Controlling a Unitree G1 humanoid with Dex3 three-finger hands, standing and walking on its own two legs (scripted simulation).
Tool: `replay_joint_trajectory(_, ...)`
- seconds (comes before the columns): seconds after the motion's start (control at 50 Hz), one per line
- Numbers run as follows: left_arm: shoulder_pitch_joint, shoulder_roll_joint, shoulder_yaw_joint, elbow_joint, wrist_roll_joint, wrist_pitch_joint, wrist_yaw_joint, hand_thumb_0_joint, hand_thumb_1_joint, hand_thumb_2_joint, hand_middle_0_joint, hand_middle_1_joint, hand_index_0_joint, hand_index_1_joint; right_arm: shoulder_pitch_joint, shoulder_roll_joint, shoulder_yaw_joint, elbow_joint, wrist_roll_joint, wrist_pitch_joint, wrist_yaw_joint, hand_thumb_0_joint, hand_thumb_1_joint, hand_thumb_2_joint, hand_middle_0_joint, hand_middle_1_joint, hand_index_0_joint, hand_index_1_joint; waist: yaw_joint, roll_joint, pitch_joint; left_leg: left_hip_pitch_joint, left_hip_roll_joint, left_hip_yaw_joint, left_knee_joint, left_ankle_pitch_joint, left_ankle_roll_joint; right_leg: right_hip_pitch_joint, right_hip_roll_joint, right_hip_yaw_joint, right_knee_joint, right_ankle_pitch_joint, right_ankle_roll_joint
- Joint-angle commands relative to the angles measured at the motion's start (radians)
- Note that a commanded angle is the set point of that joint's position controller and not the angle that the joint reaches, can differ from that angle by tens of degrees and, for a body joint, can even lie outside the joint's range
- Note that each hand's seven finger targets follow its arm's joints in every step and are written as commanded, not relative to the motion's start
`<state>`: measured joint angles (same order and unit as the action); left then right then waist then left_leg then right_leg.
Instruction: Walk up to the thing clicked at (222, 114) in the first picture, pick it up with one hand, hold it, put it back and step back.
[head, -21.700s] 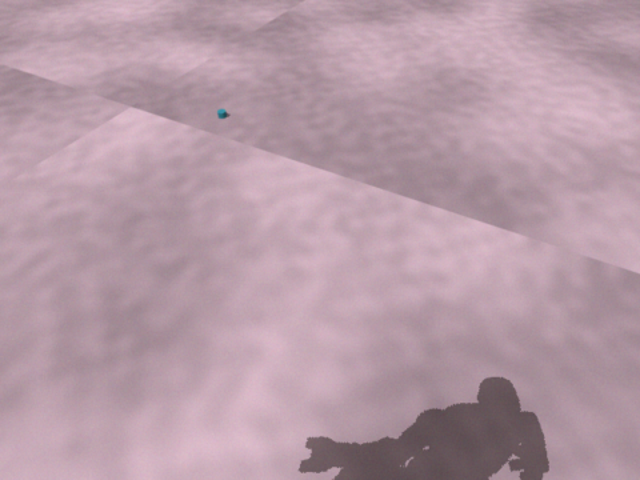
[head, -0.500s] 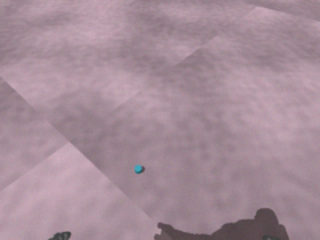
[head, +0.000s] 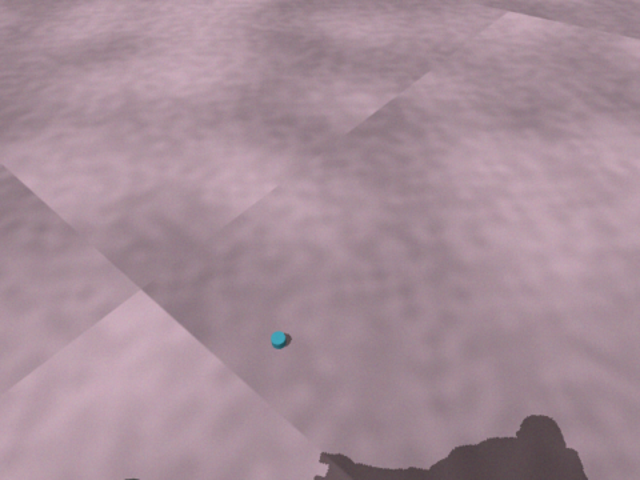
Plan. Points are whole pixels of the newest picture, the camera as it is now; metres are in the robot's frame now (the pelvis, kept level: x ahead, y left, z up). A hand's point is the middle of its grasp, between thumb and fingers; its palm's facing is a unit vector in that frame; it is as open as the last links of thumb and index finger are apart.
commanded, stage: stand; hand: left
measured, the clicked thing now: (278, 340) +0.67 +0.19 -0.77
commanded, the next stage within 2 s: walk up in 0.64 s
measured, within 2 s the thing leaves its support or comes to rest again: neither
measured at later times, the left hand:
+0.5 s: hand out of the picture +0.06 +0.25 -0.16, palm faces -0.03 -0.94 -0.35, open 7.4 cm
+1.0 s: hand out of the picture +0.08 +0.32 -0.17, palm faces -0.02 -0.94 -0.35, open 7.4 cm
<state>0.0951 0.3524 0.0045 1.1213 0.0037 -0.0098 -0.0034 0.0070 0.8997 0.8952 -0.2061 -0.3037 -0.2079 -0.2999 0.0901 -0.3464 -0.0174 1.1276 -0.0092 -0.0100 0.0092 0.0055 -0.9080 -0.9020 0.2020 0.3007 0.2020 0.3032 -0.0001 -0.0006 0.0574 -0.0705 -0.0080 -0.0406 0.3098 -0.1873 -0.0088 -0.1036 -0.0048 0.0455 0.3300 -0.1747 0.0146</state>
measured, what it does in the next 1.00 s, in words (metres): steps on the spot: left foot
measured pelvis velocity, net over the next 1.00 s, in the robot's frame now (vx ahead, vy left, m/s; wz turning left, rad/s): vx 0.06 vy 0.04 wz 0.01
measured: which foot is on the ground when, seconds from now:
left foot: down 0.00-0.72, up 0.74-0.88, down 0.90-1.00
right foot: down 0.00-0.90, up 0.92-1.00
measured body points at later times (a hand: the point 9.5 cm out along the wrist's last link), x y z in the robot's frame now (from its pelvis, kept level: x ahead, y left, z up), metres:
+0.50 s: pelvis -0.01 -0.01 +0.00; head +0.00 -0.01 +0.45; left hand +0.06 +0.30 -0.13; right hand +0.05 -0.31 -0.14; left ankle -0.01 +0.13 -0.75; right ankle +0.01 -0.13 -0.75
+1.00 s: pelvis +0.06 +0.04 -0.01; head +0.07 +0.06 +0.43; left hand +0.08 +0.37 -0.15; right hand +0.11 -0.29 -0.11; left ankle +0.07 +0.15 -0.75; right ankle +0.03 -0.10 -0.70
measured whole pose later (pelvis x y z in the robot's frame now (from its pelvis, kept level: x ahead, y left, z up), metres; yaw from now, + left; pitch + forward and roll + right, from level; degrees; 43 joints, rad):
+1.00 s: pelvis +0.06 +0.04 -0.01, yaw +1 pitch -3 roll +0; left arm 0.30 0.44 0.07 1.00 0.02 0.01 -0.04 0.01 0.90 0.90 -0.21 -0.30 -0.21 -0.30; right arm 0.28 -0.39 -0.10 0.96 -0.04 -0.07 0.05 0.00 -0.91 -0.90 0.20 0.30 0.20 0.30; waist 0.00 -0.06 0.06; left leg -0.21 0.00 0.04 0.53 -0.27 0.02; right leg -0.32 0.02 0.10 0.92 -0.45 -0.05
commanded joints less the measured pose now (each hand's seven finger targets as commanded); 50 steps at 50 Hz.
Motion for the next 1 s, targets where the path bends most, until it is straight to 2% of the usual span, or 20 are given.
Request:
replay_joint_trajectory(0.0, -0.044, 0.218, 0.037, -0.059, 0.005, -0.028, 0.013, 0.000, 0.900, 0.900, -0.200, -0.300, -0.200, -0.300, -0.043, -0.212, -0.032, -0.061, 0.003, -0.017, -0.012, 0.000, -0.900, -0.900, 0.200, 0.300, 0.200, 0.300, -0.004, -0.005, -0.068, -0.022, 0.118, -0.072, -0.048, 0.111, 0.024, 0.012, -0.113, 0.074, -0.051, 0.120, -0.031)
replay_joint_trajectory(0.16, -0.031, 0.223, 0.035, -0.055, 0.005, -0.024, 0.009, 0.000, 0.900, 0.900, -0.200, -0.300, -0.200, -0.300, -0.020, -0.211, -0.031, -0.050, -0.001, -0.014, -0.008, 0.000, -0.900, -0.900, 0.200, 0.300, 0.200, 0.300, -0.003, -0.001, -0.020, -0.047, 0.110, -0.082, -0.067, -0.017, 0.021, -0.056, -0.105, 0.087, -0.079, -0.047, -0.034)
replay_joint_trajectory(0.24, -0.027, 0.228, 0.037, -0.059, 0.006, -0.024, 0.008, 0.000, 0.900, 0.900, -0.200, -0.300, -0.200, -0.300, -0.014, -0.222, -0.035, -0.049, -0.001, -0.016, -0.008, 0.000, -0.900, -0.900, 0.200, 0.300, 0.200, 0.300, -0.001, 0.002, -0.025, -0.059, 0.113, -0.085, -0.065, -0.034, 0.025, -0.049, -0.104, 0.092, -0.072, -0.054, -0.038)
replay_joint_trajectory(0.38, -0.013, 0.226, 0.033, -0.062, 0.002, -0.029, 0.009, 0.000, 0.900, 0.900, -0.200, -0.300, -0.200, -0.300, -0.002, -0.223, -0.031, -0.050, 0.000, -0.020, -0.010, 0.000, -0.900, -0.900, 0.200, 0.300, 0.200, 0.300, -0.004, 0.010, -0.071, -0.033, 0.120, -0.081, -0.044, 0.080, 0.027, -0.011, -0.112, 0.089, -0.043, 0.099, -0.039)
replay_joint_trajectory(0.54, -0.014, 0.227, 0.029, -0.063, 0.002, -0.025, 0.010, 0.000, 0.900, 0.900, -0.200, -0.300, -0.200, -0.300, 0.013, -0.219, -0.024, -0.047, 0.000, -0.015, -0.011, 0.000, -0.900, -0.900, 0.200, 0.300, 0.200, 0.300, -0.006, -0.001, -0.044, -0.052, 0.114, -0.077, -0.045, 0.037, 0.025, -0.031, -0.108, 0.093, -0.057, 0.034, -0.039)
replay_joint_trajectory(0.6, -0.011, 0.226, 0.028, -0.064, 0.002, -0.025, 0.011, 0.000, 0.900, 0.900, -0.200, -0.300, -0.200, -0.300, 0.005, -0.220, -0.023, -0.050, 0.002, -0.016, -0.011, 0.000, -0.900, -0.900, 0.200, 0.300, 0.200, 0.300, -0.003, 0.003, -0.067, -0.037, 0.121, -0.079, -0.041, 0.083, 0.024, -0.015, -0.109, 0.085, -0.045, 0.087, -0.040)
replay_joint_trajectory(0.62, 0.061, 0.278, 0.086, -0.095, 0.013, -0.032, -0.009, 0.000, 0.900, 0.900, -0.200, -0.300, -0.200, -0.300, 0.074, -0.273, -0.064, -0.096, -0.013, -0.026, 0.008, 0.000, -0.900, -0.900, 0.200, 0.300, 0.200, 0.300, 0.004, -0.009, -0.163, -0.047, 0.069, -0.063, 0.039, -0.338, 0.086, 0.047, -0.049, 0.075, 0.001, -0.345, -0.079)
replay_joint_trajectory(0.64, 0.107, 0.287, 0.095, -0.080, 0.023, -0.031, -0.015, 0.000, 0.900, 0.900, -0.200, -0.300, -0.200, -0.300, 0.061, -0.282, -0.075, -0.105, -0.024, -0.024, 0.015, 0.000, -0.900, -0.900, 0.200, 0.300, 0.200, 0.300, 0.027, -0.009, -0.086, -0.170, 0.067, -0.079, 0.074, -0.491, 0.094, 0.016, -0.075, 0.134, -0.009, -0.522, -0.104)
replay_joint_trajectory(0.66, 0.127, 0.296, 0.107, -0.093, 0.028, -0.032, -0.018, 0.000, 0.900, 0.900, -0.200, -0.300, -0.200, -0.300, 0.026, -0.267, -0.074, -0.130, -0.028, -0.022, 0.019, 0.000, -0.900, -0.900, 0.200, 0.300, 0.200, 0.300, 0.047, -0.030, -0.006, -0.306, 0.054, -0.072, 0.122, -0.498, 0.090, 0.015, -0.117, 0.210, -0.039, -0.590, -0.133)
replay_joint_trajectory(0.68, 0.143, 0.304, 0.116, -0.105, 0.029, -0.034, -0.019, 0.000, 0.900, 0.900, -0.200, -0.300, -0.200, -0.300, -0.010, -0.226, -0.068, -0.160, -0.029, -0.023, 0.022, 0.000, -0.900, -0.900, 0.200, 0.300, 0.200, 0.300, 0.069, -0.096, 0.076, -0.454, 0.016, -0.014, 0.229, -0.393, 0.067, 0.070, -0.182, 0.304, -0.104, -0.604, -0.173)
replay_joint_trajectory(0.7, 0.159, 0.327, 0.129, -0.119, 0.032, -0.039, -0.016, 0.000, 0.900, 0.900, -0.200, -0.300, -0.200, -0.300, -0.021, -0.213, -0.072, -0.178, -0.034, -0.027, 0.022, 0.000, -0.900, -0.900, 0.200, 0.300, 0.200, 0.300, 0.081, -0.165, 0.112, -0.517, 0.028, 0.028, 0.402, -0.271, 0.042, 0.084, -0.299, 0.417, -0.193, -0.538, -0.234)
replay_joint_trajectory(0.72, 0.166, 0.332, 0.135, -0.132, 0.034, -0.048, -0.015, 0.000, 0.900, 0.900, -0.200, -0.300, -0.200, -0.300, -0.016, -0.231, -0.081, -0.189, -0.037, -0.033, 0.020, 0.000, -0.900, -0.900, 0.200, 0.300, 0.200, 0.300, 0.078, -0.132, 0.123, -0.562, 0.077, -0.016, 0.460, -0.265, 0.040, 0.105, -0.345, 0.451, -0.198, -0.415, -0.278)
replay_joint_trajectory(0.8, 0.052, 0.321, 0.134, -0.215, 0.041, -0.050, -0.026, 0.000, 0.900, 0.900, -0.200, -0.300, -0.200, -0.300, 0.111, -0.228, -0.099, -0.200, -0.025, -0.047, 0.042, 0.000, -0.900, -0.900, 0.200, 0.300, 0.200, 0.300, -0.003, -0.178, 0.016, -0.298, 0.106, -0.009, 0.321, -0.253, 0.047, -0.028, -0.251, 0.242, -0.149, -0.313, -0.222)
replay_joint_trajectory(0.84, 0.012, 0.295, 0.119, -0.246, 0.029, -0.036, -0.038, 0.000, 0.900, 0.900, -0.200, -0.300, -0.200, -0.300, 0.224, -0.219, -0.119, -0.173, -0.035, -0.057, 0.040, 0.000, -0.900, -0.900, 0.200, 0.300, 0.200, 0.300, -0.071, -0.141, 0.007, -0.034, 0.046, 0.074, 0.139, -0.078, 0.035, -0.214, -0.160, 0.104, 0.000, -0.257, -0.173)
replay_joint_trajectory(0.86, 0.028, 0.242, 0.105, -0.261, 0.029, -0.029, -0.039, 0.000, 0.900, 0.900, -0.200, -0.300, -0.200, -0.300, 0.311, -0.239, -0.135, -0.149, -0.041, -0.062, 0.029, 0.000, -0.900, -0.900, 0.200, 0.300, 0.200, 0.300, -0.106, -0.025, -0.031, 0.162, 0.006, 0.078, 0.109, -0.038, 0.030, -0.348, -0.092, 0.034, 0.179, -0.248, -0.135)
replay_joint_trajectory(0.88, 0.064, 0.171, 0.085, -0.275, 0.023, -0.025, -0.039, 0.000, 0.900, 0.900, -0.200, -0.300, -0.200, -0.300, 0.391, -0.304, -0.160, -0.145, -0.053, -0.067, 0.014, 0.000, -0.900, -0.900, 0.200, 0.300, 0.200, 0.300, -0.140, 0.212, -0.049, 0.244, 0.131, -0.129, -0.025, -0.264, 0.060, -0.490, 0.036, -0.040, 0.477, -0.355, -0.102)
replay_joint_trajectory(0.9, 0.096, 0.159, 0.080, -0.277, 0.019, -0.024, -0.031, 0.000, 0.900, 0.900, -0.200, -0.300, -0.200, -0.300, 0.367, -0.406, -0.171, -0.184, -0.058, -0.076, 0.011, 0.000, -0.900, -0.900, 0.200, 0.300, 0.200, 0.300, -0.114, 0.289, -0.027, 0.143, 0.386, -0.577, -0.184, -0.573, 0.150, -0.609, 0.103, 0.021, 0.677, -0.407, -0.072)
replay_joint_trajectory(0.92, 0.089, 0.272, 0.103, -0.266, 0.021, -0.027, -0.022, 0.000, 0.900, 0.900, -0.200, -0.300, -0.200, -0.300, 0.271, -0.419, -0.170, -0.223, -0.023, -0.074, 0.014, 0.000, -0.900, -0.900, 0.200, 0.300, 0.200, 0.300, -0.086, 0.159, 0.034, 0.003, 0.441, -0.618, -0.205, -0.651, 0.250, -0.552, 0.011, 0.134, 0.717, -0.363, -0.077)
replay_joint_trajectory(0.96, 0.165, 0.276, 0.100, -0.233, 0.006, -0.031, -0.031, 0.000, 0.900, 0.900, -0.200, -0.300, -0.200, -0.300, 0.192, -0.329, -0.134, -0.262, -0.016, -0.077, 0.009, 0.000, -0.900, -0.900, 0.200, 0.300, 0.200, 0.300, -0.019, 0.096, 0.070, 0.000, 0.343, -0.385, -0.137, -0.404, 0.219, -0.539, -0.030, 0.125, 0.714, -0.243, -0.067)
replay_joint_trajectory(0.98, 0.187, 0.281, 0.101, -0.221, 0.006, -0.035, -0.034, 0.000, 0.900, 0.900, -0.200, -0.300, -0.200, -0.300, 0.186, -0.298, -0.126, -0.277, -0.017, -0.082, 0.006, 0.000, -0.900, -0.900, 0.200, 0.300, 0.200, 0.300, -0.016, 0.109, 0.064, 0.016, 0.304, -0.299, -0.117, -0.274, 0.195, -0.516, -0.045, 0.113, 0.668, -0.207, -0.059)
